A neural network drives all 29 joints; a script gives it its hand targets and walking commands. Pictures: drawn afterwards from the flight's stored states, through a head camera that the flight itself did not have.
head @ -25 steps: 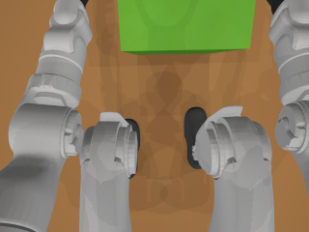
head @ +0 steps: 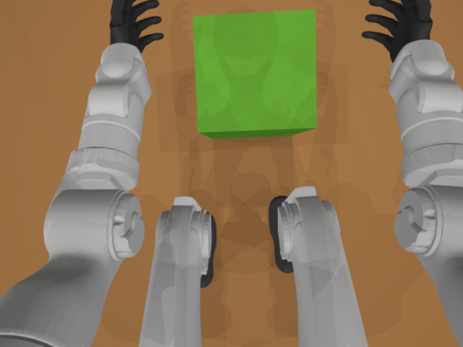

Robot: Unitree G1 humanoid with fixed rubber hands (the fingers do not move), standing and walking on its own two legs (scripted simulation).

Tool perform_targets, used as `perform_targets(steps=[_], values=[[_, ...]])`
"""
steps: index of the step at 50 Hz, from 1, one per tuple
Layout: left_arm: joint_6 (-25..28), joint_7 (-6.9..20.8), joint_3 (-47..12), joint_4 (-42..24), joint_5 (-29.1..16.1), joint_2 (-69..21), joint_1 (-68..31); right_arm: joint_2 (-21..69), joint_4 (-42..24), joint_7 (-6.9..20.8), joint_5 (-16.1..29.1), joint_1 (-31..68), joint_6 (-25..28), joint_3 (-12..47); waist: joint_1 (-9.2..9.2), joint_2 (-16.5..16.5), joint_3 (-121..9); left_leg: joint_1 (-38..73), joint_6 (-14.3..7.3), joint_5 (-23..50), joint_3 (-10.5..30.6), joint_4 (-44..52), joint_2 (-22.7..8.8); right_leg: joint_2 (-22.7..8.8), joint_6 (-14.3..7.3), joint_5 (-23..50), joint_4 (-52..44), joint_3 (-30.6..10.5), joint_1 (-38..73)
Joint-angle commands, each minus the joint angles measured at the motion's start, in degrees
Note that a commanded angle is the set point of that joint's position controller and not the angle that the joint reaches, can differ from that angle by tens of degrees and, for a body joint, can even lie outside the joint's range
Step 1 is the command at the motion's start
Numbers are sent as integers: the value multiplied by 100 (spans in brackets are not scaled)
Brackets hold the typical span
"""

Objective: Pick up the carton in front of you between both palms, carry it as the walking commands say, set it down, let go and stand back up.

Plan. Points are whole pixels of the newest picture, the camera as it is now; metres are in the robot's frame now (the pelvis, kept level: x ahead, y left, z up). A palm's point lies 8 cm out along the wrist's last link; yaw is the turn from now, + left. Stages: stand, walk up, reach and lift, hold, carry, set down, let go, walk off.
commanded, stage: set down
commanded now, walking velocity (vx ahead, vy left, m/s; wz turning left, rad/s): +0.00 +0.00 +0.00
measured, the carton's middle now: (252, 88) +0.51 -0.05 -0.34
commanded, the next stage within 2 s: let go in 0.56 s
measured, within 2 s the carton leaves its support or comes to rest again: neither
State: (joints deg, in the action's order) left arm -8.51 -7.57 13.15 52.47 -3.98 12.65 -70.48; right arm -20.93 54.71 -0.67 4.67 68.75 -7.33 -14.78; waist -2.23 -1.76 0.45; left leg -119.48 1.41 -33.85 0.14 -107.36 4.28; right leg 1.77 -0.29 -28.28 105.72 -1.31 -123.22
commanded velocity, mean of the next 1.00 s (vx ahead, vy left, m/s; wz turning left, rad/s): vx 0.00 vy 0.00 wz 0.00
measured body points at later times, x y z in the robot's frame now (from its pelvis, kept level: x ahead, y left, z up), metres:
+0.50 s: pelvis +0.02 -0.01 +0.13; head +0.33 -0.04 +0.46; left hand +0.55 +0.14 +0.03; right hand +0.52 -0.27 +0.02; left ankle +0.09 +0.12 -0.43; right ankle +0.11 -0.11 -0.43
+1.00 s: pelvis +0.08 -0.01 +0.25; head +0.30 -0.03 +0.65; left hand +0.43 +0.18 +0.14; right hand +0.41 -0.27 +0.14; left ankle +0.09 +0.12 -0.43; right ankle +0.11 -0.11 -0.43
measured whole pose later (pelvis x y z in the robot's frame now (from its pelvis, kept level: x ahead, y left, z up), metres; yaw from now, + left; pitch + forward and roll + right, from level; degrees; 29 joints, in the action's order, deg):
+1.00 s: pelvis +0.08 -0.01 +0.25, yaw -2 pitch +34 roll +1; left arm -3.4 -0.2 9.2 33.1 3.1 8.8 -20.1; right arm -13.4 34.4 4.4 -2.1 20.8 -2.9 -10.9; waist -1.3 -0.4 -6.0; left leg -60.8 0.9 -19.8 2.9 -46.9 2.1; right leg 2.1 -1.1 -16.1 46.5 -1.7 -63.9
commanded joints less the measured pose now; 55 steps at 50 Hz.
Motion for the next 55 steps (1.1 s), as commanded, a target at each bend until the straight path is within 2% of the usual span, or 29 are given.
perform_targets(steps=[1,2,4,5,6,8,9,10,11,15,17,18,21,23,24,27,28,30,32,37,38,39,40,45,46,50,52,53,55], values=[[99,41,86,-806,-43,545,-1138,-665,-888,63,-53,1255,70,-35,-43,541,-6058,2270,78,1416,-463,1278,235,123,205,2090,-1113,321,4604],[59,44,124,-791,19,752,-1148,-616,-1000,64,5,1211,-15,19,-135,600,-6319,2368,50,1456,-455,1391,189,195,262,2325,-1171,382,4881],[48,78,4,-1226,-40,528,-905,-698,-1208,63,-89,1014,-33,-70,-32,336,-6749,2819,112,1713,-485,1628,258,193,234,2440,-1348,376,5017],[15,80,-11,-1190,5,631,-993,-672,-1154,69,39,1001,-74,-91,-108,125,-6788,2966,111,1593,-512,1616,231,231,218,2383,-1480,353,5041],[-39,81,21,-1284,-96,545,-861,-880,-1204,67,-151,912,-88,-214,-250,318,-6838,3008,142,1597,-471,1751,241,185,232,2289,-1596,420,5165],[-68,88,31,-1556,33,587,-807,-557,-1547,109,-7,854,-129,-75,-12,233,-6710,3289,115,1737,-508,1978,210,204,238,2372,-1820,435,5192],[-92,112,37,-1379,83,615,-809,-748,-1163,131,-135,756,-153,-213,-118,103,-6597,3270,161,1723,-490,2065,203,187,209,2290,-1926,418,5093],[-100,103,140,-1638,123,691,-927,-654,-1428,128,-73,900,-174,-158,-64,216,-6452,3365,115,1708,-453,2254,196,221,235,2302,-2064,446,5126],[-121,133,-7,-1717,-107,459,-734,-687,-1756,149,-91,870,-133,-156,-200,364,-6796,3453,139,1727,-413,2307,184,206,212,2352,-2123,472,5482],[-92,181,170,-1501,129,565,-419,-588,-1197,171,-138,532,-194,-209,-35,228,-6549,3320,160,1749,-475,2703,198,181,240,2602,-2505,262,5940],[-36,237,173,-1356,148,527,-305,-468,-1466,212,-147,503,-133,-117,-134,288,-6433,3337,125,1895,-443,2969,161,158,203,2824,-2762,226,6328],[-2,269,235,-1453,228,555,-147,-483,-1433,210,-261,436,-131,-171,47,388,-6462,3450,113,2086,-382,3121,169,157,242,2946,-2838,231,6330],[28,319,241,-1415,295,526,-132,-435,-1212,258,-307,325,-68,-312,-21,247,-6309,3794,129,2145,-337,3424,134,154,275,2961,-3086,220,6355],[16,355,306,-1300,288,485,-245,-493,-1208,296,-349,514,-78,-299,-78,464,-5865,3896,126,1759,-271,3743,110,124,274,2479,-3491,246,6367],[10,388,277,-1148,348,419,-188,-383,-1230,280,-275,586,-83,-281,23,265,-5819,4060,118,1863,-278,3829,99,126,250,2542,-3634,162,6514],[111,455,289,-1260,311,539,-58,-454,-1311,270,-414,352,8,-335,-41,405,-6069,4012,102,2028,-286,4152,80,92,206,3048,-3855,49,7303],[140,448,327,-1175,338,374,150,-353,-1091,258,-485,73,21,-403,-114,436,-6090,4255,108,2093,-292,4248,91,91,259,3030,-4023,90,7301],[175,462,376,-1213,539,483,443,-255,-1202,303,-426,-59,58,-248,129,406,-6062,4664,89,2332,-216,4478,62,110,257,3120,-4092,102,7414],[121,485,168,-1294,563,198,811,-333,-996,357,-684,-577,65,-395,-176,290,-6000,5008,156,2582,-163,4752,76,111,209,3225,-4338,144,7353],[169,458,118,-2007,862,197,2169,-182,-1774,460,-728,-1876,170,-22,128,89,-5878,6092,142,3093,-127,5219,21,74,113,3542,-4883,106,8123],[187,471,11,-2218,858,47,2566,-131,-2011,480,-876,-2211,175,-122,19,151,-6064,6293,171,3302,-149,5348,31,93,129,3824,-5028,61,8535],[230,489,14,-2359,913,230,2602,-50,-2082,523,-821,-2384,187,53,95,184,-5681,6320,90,3153,-91,5493,-10,59,101,3643,-5120,66,8440],[219,530,-67,-2257,846,108,2855,-208,-2326,500,-871,-2484,245,-19,-96,385,-5450,6233,83,3164,-53,5601,-12,57,87,3859,-5266,33,8637],[510,653,-335,-2557,679,-69,3972,276,-2431,515,-690,-3680,439,230,71,336,-4935,6318,29,3430,-26,6075,-69,-51,46,4516,-5617,-191,9690],[558,702,-282,-2469,673,37,4257,216,-2613,496,-678,-3934,513,256,-102,545,-4917,6307,19,3384,-12,6125,-67,-82,73,4875,-5692,-269,10064],[728,787,-385,-2509,682,122,5215,404,-2656,518,-592,-4935,632,433,201,266,-4451,6893,-4,3412,3,6552,-110,-112,89,4586,-5996,-233,10285],[791,810,-347,-2509,721,197,5698,305,-2636,498,-573,-5424,693,462,162,264,-3886,7344,-29,3343,84,6758,-178,-138,106,4432,-6250,-262,10240],[800,847,-396,-2484,703,128,5904,343,-2562,484,-651,-5845,714,503,-15,314,-3741,7796,-29,3313,96,6828,-214,-128,136,4225,-6451,-241,10290],[892,888,-545,-2690,594,112,6228,352,-2918,484,-535,-6040,809,588,95,358,-3443,8146,-30,3407,170,7058,-228,-90,88,4069,-6622,-174,10485]])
